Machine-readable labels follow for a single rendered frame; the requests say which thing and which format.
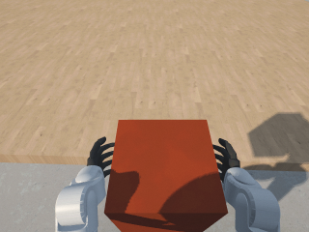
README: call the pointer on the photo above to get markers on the carton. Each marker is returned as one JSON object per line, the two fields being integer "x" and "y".
{"x": 164, "y": 177}

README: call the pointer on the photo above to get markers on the right robot hand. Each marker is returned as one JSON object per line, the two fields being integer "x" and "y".
{"x": 230, "y": 159}

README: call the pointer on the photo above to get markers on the right robot forearm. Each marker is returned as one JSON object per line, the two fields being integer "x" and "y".
{"x": 256, "y": 208}

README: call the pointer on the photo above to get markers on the left robot forearm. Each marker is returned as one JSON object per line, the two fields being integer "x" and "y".
{"x": 76, "y": 208}

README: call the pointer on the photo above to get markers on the left robot hand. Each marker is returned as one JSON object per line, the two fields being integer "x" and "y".
{"x": 97, "y": 157}

